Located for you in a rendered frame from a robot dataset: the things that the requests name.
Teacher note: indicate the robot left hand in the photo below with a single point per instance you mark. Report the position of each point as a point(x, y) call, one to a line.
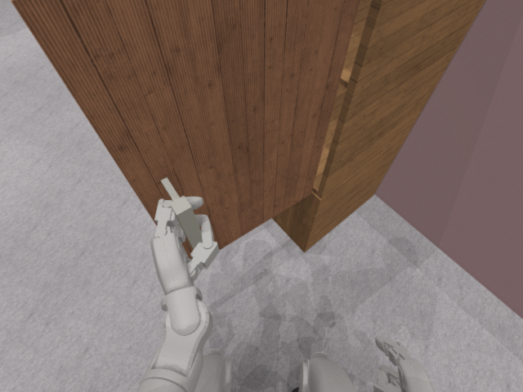
point(169, 255)

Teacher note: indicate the handle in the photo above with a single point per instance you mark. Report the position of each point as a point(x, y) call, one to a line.
point(185, 215)

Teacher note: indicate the right robot thigh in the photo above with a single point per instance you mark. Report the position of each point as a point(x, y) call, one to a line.
point(323, 375)

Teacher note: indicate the robot right hand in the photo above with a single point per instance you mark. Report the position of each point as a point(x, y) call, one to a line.
point(411, 376)

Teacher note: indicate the robot left forearm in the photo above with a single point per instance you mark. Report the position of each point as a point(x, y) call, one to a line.
point(178, 362)

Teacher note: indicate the robot left shin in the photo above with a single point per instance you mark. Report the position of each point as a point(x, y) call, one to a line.
point(213, 351)

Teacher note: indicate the cupboard door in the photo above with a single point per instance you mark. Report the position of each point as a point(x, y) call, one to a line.
point(229, 99)

